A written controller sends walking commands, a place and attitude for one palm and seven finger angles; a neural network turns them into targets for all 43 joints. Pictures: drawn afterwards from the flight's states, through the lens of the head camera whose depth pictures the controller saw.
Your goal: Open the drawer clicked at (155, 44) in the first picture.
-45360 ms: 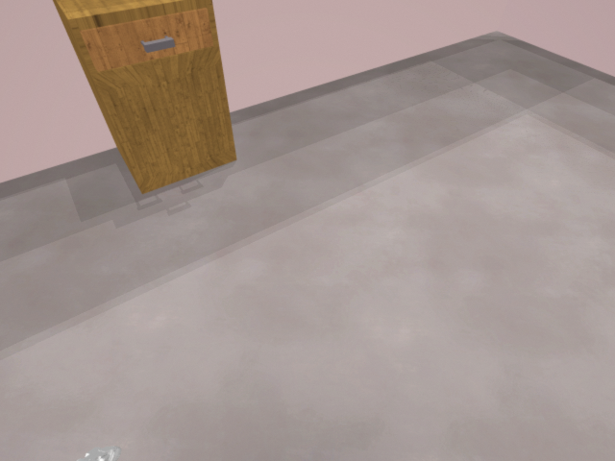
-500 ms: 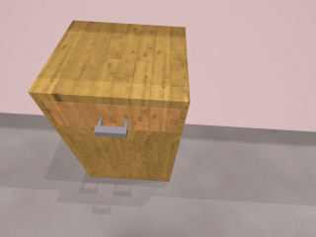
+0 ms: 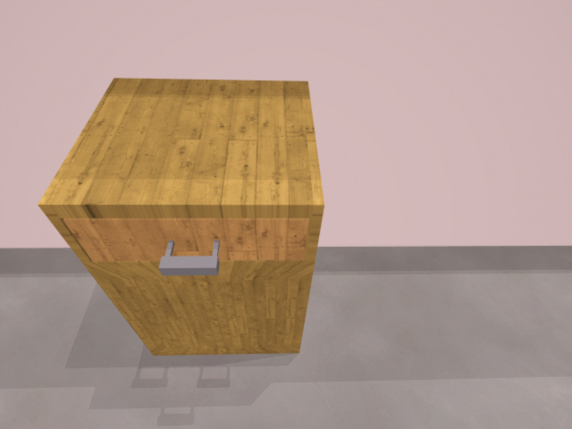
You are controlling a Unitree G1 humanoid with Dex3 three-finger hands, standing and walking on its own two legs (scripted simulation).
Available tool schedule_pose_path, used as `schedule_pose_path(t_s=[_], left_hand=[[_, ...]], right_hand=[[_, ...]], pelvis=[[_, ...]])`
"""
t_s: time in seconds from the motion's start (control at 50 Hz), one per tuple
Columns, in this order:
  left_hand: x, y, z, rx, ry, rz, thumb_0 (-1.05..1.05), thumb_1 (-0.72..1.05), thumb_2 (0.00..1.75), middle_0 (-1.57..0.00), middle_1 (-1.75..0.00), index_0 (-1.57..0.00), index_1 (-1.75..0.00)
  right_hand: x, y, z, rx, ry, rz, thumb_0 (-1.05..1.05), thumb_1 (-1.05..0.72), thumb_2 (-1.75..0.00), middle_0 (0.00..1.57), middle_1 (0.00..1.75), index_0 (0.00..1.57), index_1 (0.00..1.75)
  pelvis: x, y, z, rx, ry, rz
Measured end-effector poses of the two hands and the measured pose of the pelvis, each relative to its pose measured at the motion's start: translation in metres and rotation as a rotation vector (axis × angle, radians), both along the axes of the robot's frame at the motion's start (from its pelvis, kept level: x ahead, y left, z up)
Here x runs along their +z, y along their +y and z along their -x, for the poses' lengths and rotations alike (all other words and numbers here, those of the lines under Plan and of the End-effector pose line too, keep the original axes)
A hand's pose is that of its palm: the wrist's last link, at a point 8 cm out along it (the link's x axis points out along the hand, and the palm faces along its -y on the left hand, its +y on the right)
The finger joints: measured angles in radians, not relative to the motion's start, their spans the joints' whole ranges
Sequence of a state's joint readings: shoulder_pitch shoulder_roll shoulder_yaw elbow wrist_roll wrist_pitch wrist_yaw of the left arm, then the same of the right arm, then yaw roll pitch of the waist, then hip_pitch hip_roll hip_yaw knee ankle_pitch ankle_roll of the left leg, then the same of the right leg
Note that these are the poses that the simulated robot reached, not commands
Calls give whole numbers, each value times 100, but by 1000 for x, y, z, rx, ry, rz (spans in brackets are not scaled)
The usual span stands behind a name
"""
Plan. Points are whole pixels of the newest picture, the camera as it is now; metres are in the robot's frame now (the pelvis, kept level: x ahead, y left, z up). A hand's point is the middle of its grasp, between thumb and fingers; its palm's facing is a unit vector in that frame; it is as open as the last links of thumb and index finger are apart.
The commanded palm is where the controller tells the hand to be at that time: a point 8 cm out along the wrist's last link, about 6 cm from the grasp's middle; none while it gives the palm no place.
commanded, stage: look again from close up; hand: left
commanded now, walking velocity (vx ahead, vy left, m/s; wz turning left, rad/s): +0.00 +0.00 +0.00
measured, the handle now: (191, 255) +0.44 +0.20 -0.10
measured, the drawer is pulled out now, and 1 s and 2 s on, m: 0.00 0.00 0.00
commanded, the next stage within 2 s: raise the hand with hooked fingers in 0.48 s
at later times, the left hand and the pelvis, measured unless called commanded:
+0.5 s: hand out of the picture -0.06 +0.20 -0.18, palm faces +0.01 -0.98 -0.19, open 7.4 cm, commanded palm none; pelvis -0.05 +0.02 -0.01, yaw +0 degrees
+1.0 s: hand out of the picture +0.11 +0.22 -0.08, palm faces -0.09 -0.13 -0.99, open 8.6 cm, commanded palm +0.09 +0.24 -0.02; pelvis -0.07 -0.01 -0.05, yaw -3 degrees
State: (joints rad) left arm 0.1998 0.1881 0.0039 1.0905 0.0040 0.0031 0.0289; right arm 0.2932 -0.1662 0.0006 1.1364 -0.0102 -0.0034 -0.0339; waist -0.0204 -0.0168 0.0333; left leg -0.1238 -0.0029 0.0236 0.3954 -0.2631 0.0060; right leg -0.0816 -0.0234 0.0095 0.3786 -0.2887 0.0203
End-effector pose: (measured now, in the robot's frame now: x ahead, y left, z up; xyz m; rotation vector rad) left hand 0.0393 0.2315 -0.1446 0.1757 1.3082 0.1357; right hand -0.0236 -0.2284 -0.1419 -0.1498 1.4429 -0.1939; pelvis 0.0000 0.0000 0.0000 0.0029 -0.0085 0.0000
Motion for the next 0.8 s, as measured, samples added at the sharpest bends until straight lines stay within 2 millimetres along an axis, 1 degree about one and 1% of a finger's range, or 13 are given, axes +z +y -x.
schedule_pose_path(t_s=[0.06, 0.2, 0.32, 0.42, 0.52, 0.6, 0.62, 0.64, 0.68, 0.72, 0.76, 0.8], left_hand=[[0, 0, 7, -11, 3, -16, 1, 91, 90, -20, -30, -20, -30], [-6, 6, 32, -14, -2, -17, 1, 91, 90, -20, -30, -20, -30], [-8, 11, 57, -1, 1, -1, 1, 91, 90, -20, -30, -20, -30], [-8, 14, 82, 8, 37, 9, 1, 91, 90, -20, -30, -20, -30], [-8, 15, 106, 23, 83, 14, 1, 91, 90, -20, -30, -20, -30], [-8, 13, 120, 28, 114, 15, 1, 91, 90, -20, -30, -20, -30], [-4, 14, 112, -13, 87, 1, 1, 91, 90, -20, -30, -20, -30], [8, 16, 95, -57, -15, -36, 1, 91, 90, -20, -30, -20, -30], [40, 20, 52, -128, -259, -152, 2, 90, 90, -20, -31, -20, -31], [76, 20, 7, -235, -473, -285, 2, 88, 89, -21, -32, -20, -32], [110, 18, -36, -391, -656, -464, 2, 85, 88, -21, -34, -20, -34], [137, 15, -71, -554, -794, -677, 2, 82, 86, -21, -36, -20, -36]], right_hand=[[-2, 2, 1, 1, -9, -12, 0, -91, -90, 20, 30, 20, 30], [-9, 12, -14, 23, -128, -17, 0, -91, -90, 20, 30, 20, 30], [-7, 17, -18, 50, -172, -13, 1, -93, -90, 20, 30, 20, 30], [-3, 20, -12, 63, -178, -13, 0, -92, -90, 20, 30, 20, 30], [-2, 23, 0, 65, -147, -16, 0, -92, -90, 20, 30, 20, 30], [-2, 24, 11, 62, -115, -19, 0, -91, -90, 20, 30, 20, 30], [-1, 24, 10, 58, -139, -13, 0, -91, -90, 20, 30, 20, 30], [2, 23, 7, 60, -196, 4, 1, -91, -90, 20, 30, 20, 30], [6, 21, -7, 39, -340, 31, 1, -91, -90, 20, 30, 20, 30], [8, 17, -26, 43, -471, 43, 1, -91, -90, 20, 30, 20, 30], [10, 14, -50, 73, -573, 46, 1, -91, -90, 20, 30, 20, 30], [14, 9, -75, 105, -659, 42, 1, -91, -90, 20, 30, 20, 30]], pelvis=[[-1, 1, 4, -3, 8, 10], [-9, 10, 19, -1, -16, 13], [-10, 18, 33, 0, -34, 12], [-8, 22, 41, -1, -30, 8], [-6, 24, 46, 0, -26, 6], [-6, 24, 48, 2, -23, 11], [-7, 24, 50, -2, -23, 11], [-8, 24, 51, -7, -21, 6], [-11, 23, 54, -9, -7, -9], [-16, 22, 58, 5, 5, -12], [-21, 20, 62, 7, 31, -10], [-28, 17, 66, -6, 64, -12]])
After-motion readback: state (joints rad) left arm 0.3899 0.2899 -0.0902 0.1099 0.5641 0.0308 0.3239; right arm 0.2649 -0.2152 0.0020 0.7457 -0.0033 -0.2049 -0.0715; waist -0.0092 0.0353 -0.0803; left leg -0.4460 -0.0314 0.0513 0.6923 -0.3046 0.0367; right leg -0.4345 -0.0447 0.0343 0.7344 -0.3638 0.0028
